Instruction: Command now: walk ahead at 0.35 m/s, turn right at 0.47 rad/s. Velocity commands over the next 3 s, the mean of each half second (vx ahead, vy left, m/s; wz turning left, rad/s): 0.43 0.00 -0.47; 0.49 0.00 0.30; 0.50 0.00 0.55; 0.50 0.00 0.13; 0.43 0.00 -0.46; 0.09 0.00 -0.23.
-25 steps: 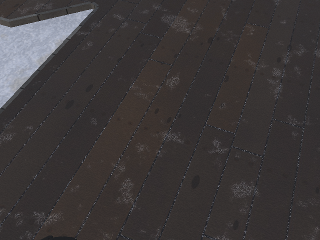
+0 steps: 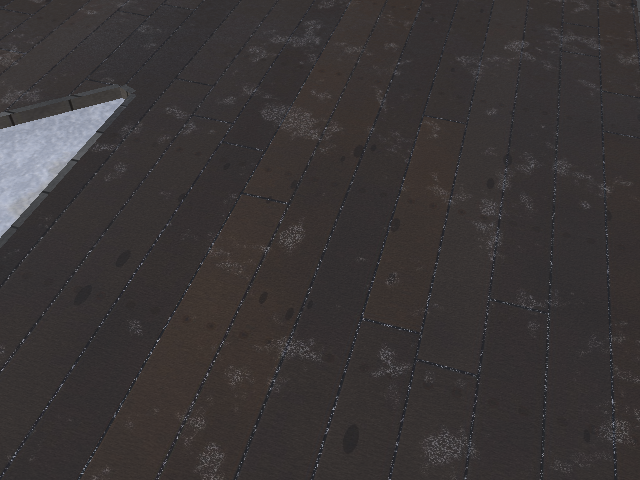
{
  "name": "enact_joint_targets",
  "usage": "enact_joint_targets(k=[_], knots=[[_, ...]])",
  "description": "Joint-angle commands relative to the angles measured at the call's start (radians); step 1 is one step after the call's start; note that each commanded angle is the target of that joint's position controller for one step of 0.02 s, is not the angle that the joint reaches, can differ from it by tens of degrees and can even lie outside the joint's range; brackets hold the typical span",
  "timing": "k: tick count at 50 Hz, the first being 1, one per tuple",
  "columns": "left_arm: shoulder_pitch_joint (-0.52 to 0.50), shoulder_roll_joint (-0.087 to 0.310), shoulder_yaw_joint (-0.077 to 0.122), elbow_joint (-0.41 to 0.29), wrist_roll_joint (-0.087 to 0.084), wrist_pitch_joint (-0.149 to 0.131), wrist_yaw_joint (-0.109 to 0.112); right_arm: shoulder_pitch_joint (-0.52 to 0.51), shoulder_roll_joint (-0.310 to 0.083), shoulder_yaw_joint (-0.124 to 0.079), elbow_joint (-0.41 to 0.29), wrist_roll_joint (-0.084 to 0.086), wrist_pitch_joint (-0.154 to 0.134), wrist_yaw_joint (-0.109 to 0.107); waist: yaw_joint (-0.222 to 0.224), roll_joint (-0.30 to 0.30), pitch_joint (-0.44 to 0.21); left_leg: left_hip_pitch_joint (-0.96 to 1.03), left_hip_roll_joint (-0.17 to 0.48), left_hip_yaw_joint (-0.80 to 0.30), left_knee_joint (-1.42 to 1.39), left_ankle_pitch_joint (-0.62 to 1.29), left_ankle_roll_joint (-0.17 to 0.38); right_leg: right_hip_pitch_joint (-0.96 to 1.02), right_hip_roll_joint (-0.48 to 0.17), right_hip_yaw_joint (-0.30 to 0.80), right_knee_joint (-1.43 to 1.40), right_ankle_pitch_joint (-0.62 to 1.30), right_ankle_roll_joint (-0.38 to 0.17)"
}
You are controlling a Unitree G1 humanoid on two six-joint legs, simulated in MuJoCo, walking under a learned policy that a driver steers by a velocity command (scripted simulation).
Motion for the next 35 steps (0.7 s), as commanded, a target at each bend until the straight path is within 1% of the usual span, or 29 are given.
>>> enact_joint_targets(k=[1, 3, 4, 6, 9, 12, 13, 14, 15, 16, 17, 18, 19, 20, 21, 22, 23, 24, 25, 26, 27, 29, 32, 35], knots=[[-0.004, 0.075, 0.021, -0.050, 0.016, -0.017, -0.025, -0.085, -0.117, -0.026, -0.079, 0.008, -0.053, 0.007, 0.033, 0.118, 0.098, 0.027, 0.255, -0.212, -0.243, -0.251, 0.100, -0.226, -0.089, -0.014, 0.207, 0.049, 0.020], [-0.087, 0.057, 0.013, -0.083, 0.013, -0.016, -0.033, 0.010, -0.111, -0.028, -0.045, 0.002, -0.062, 0.017, -0.017, 0.105, 0.130, 0.087, 0.258, -0.163, -0.238, -0.168, 0.108, -0.300, -0.111, -0.019, 0.187, 0.074, 0.031], [-0.120, 0.054, 0.010, -0.096, 0.013, -0.015, -0.037, 0.047, -0.112, -0.030, -0.032, -0.001, -0.063, 0.020, -0.038, 0.103, 0.135, 0.121, 0.263, -0.142, -0.232, -0.125, 0.110, -0.324, -0.116, -0.021, 0.163, 0.080, 0.036], [-0.174, 0.048, 0.006, -0.118, 0.015, -0.016, -0.046, 0.092, -0.118, -0.034, -0.015, -0.003, -0.064, 0.026, -0.067, 0.108, 0.141, 0.165, 0.270, -0.097, -0.217, -0.030, 0.110, -0.341, -0.125, -0.031, 0.098, 0.091, 0.039], [-0.249, 0.033, -0.006, -0.155, 0.015, -0.020, -0.061, 0.101, -0.120, -0.035, -0.005, -0.004, -0.068, 0.033, -0.082, 0.128, 0.151, 0.160, 0.276, -0.014, -0.187, 0.114, 0.102, -0.290, -0.142, -0.083, -0.029, 0.118, 0.030], [-0.319, 0.022, -0.018, -0.198, 0.014, -0.024, -0.073, 0.119, -0.129, -0.037, 0.011, -0.004, -0.069, 0.035, -0.092, 0.147, 0.157, 0.150, 0.291, 0.052, -0.145, 0.254, 0.087, -0.197, -0.139, -0.163, -0.162, 0.081, -0.011], [-0.324, 0.022, -0.020, -0.206, 0.015, -0.024, -0.073, 0.122, -0.135, -0.039, 0.017, -0.004, -0.067, 0.034, -0.088, 0.154, 0.154, 0.152, 0.293, 0.073, -0.120, 0.315, 0.079, -0.156, -0.128, -0.187, -0.200, 0.052, -0.031], [-0.311, 0.024, -0.021, -0.208, 0.017, -0.025, -0.070, 0.118, -0.142, -0.040, 0.022, -0.002, -0.063, 0.033, -0.074, 0.162, 0.143, 0.148, 0.294, 0.100, -0.079, 0.429, 0.070, -0.094, -0.106, -0.213, -0.234, 0.023, -0.055], [-0.273, 0.031, -0.016, -0.202, 0.018, -0.027, -0.063, 0.113, -0.154, -0.042, 0.026, 0.000, -0.061, 0.031, -0.046, 0.168, 0.112, 0.144, 0.293, 0.131, 0.003, 0.648, 0.060, -0.005, -0.069, -0.238, -0.259, -0.011, -0.081], [-0.185, 0.045, -0.007, -0.180, 0.019, -0.032, -0.053, 0.113, -0.170, -0.045, 0.032, 0.003, -0.056, 0.030, 0.002, 0.164, 0.048, 0.141, 0.291, 0.164, 0.152, 0.860, 0.053, 0.118, -0.023, -0.254, -0.281, -0.033, -0.110], [-0.024, 0.066, 0.008, -0.133, 0.024, -0.043, -0.040, 0.108, -0.177, -0.045, 0.031, 0.011, -0.051, 0.027, 0.080, 0.137, -0.056, 0.071, 0.277, 0.201, 0.364, 0.884, 0.032, 0.339, 0.012, -0.242, -0.348, 0.018, -0.142], [0.155, 0.129, 0.035, -0.078, 0.030, -0.050, -0.020, 0.100, -0.160, -0.038, 0.010, 0.008, -0.054, 0.029, 0.158, 0.062, -0.170, -0.141, 0.253, 0.208, 0.635, 0.625, 0.002, 0.622, -0.077, -0.088, -0.386, -0.043, -0.180], [0.176, 0.261, 0.063, -0.087, 0.018, -0.049, -0.002, 0.103, -0.023, -0.008, -0.075, 0.009, -0.064, 0.054, 0.113, -0.224, -0.273, -0.548, 0.092, 0.183, 0.976, -0.252, -0.055, 0.892, -0.414, 0.462, -0.484, -0.193, -0.300], [0.210, 0.247, 0.059, -0.093, -0.006, -0.043, 0.004, 0.017, -0.108, -0.026, -0.085, 0.006, -0.074, 0.056, 0.165, -0.095, -0.322, -0.613, 0.060, -0.024, 1.076, -0.257, -0.042, 0.874, -0.477, 0.674, -0.608, -0.081, -0.326], [0.151, 0.206, 0.047, -0.065, -0.002, -0.043, 0.014, -0.027, -0.107, -0.028, -0.092, 0.023, -0.077, 0.058, 0.127, -0.048, -0.169, -0.657, 0.114, -0.033, 1.073, -0.141, -0.028, 0.770, -0.446, 0.466, -0.593, 0.073, -0.302], [0.097, 0.137, 0.027, -0.064, -0.004, -0.051, 0.017, -0.012, -0.086, -0.018, -0.079, 0.026, -0.084, 0.058, 0.082, -0.007, -0.075, -0.603, 0.145, -0.024, 0.992, -0.076, -0.020, 0.617, -0.403, 0.335, -0.599, 0.247, -0.272], [0.044, 0.095, 0.012, -0.064, -0.003, -0.062, 0.019, 0.010, -0.075, -0.018, -0.056, 0.016, -0.076, 0.059, 0.040, 0.011, -0.030, -0.541, 0.167, -0.026, 0.925, -0.062, -0.019, 0.519, -0.354, 0.237, -0.618, 0.330, -0.237], [0.012, 0.066, 0.000, -0.061, -0.006, -0.072, 0.019, 0.058, -0.069, -0.016, -0.034, 0.001, -0.058, 0.063, 0.003, -0.011, -0.016, -0.471, 0.174, -0.027, 0.888, -0.060, -0.023, 0.442, -0.319, 0.160, -0.646, 0.381, -0.218], [0.009, 0.055, -0.006, -0.054, -0.007, -0.085, 0.017, 0.090, -0.062, -0.017, -0.014, -0.004, -0.039, 0.069, -0.011, -0.025, -0.015, -0.428, 0.168, -0.023, 0.874, -0.056, -0.024, 0.403, -0.307, 0.113, -0.669, 0.418, -0.212], [0.023, 0.057, -0.007, -0.040, -0.008, -0.100, 0.015, 0.096, -0.058, -0.020, -0.008, -0.005, -0.025, 0.074, -0.019, -0.023, -0.006, -0.426, 0.160, -0.018, 0.862, -0.048, -0.023, 0.390, -0.300, 0.086, -0.689, 0.453, -0.210], [0.034, 0.063, -0.005, -0.025, -0.010, -0.110, 0.014, 0.084, -0.051, -0.022, -0.008, -0.002, -0.018, 0.079, -0.023, -0.023, 0.015, -0.449, 0.155, -0.020, 0.843, -0.025, -0.021, 0.385, -0.293, 0.053, -0.711, 0.460, -0.204], [0.060, 0.067, -0.005, -0.003, -0.008, -0.121, 0.015, 0.011, -0.042, -0.024, -0.024, 0.002, -0.011, 0.085, -0.007, -0.030, 0.061, -0.528, 0.146, -0.034, 0.799, 0.046, -0.018, 0.395, -0.284, -0.003, -0.752, 0.443, -0.183], [0.089, 0.047, -0.016, 0.020, -0.007, -0.129, 0.017, -0.097, -0.033, -0.025, -0.055, 0.005, -0.016, 0.088, 0.016, -0.036, 0.103, -0.603, 0.111, -0.048, 0.670, 0.156, -0.016, 0.431, -0.266, -0.085, -0.773, 0.477, -0.147], [0.102, 0.036, -0.026, 0.039, -0.011, -0.137, 0.026, -0.185, -0.008, -0.012, -0.081, 0.000, -0.023, 0.097, 0.033, -0.039, 0.114, -0.573, 0.089, 0.007, 0.495, 0.261, -0.010, 0.461, -0.266, -0.153, -0.779, 0.556, -0.125]])
Next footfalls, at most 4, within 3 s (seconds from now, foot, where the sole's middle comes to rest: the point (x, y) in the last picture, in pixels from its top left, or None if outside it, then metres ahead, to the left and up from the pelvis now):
0.34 right None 0.25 -0.18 -0.79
0.90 left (372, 455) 0.59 -0.11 -0.79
1.40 right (425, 332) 0.90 -0.27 -0.79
1.90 left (311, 280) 1.07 0.02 -0.79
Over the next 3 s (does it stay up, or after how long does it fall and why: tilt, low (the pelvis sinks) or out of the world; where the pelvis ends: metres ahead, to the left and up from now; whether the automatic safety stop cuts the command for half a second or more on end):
stays up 1.33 -0.04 -0.01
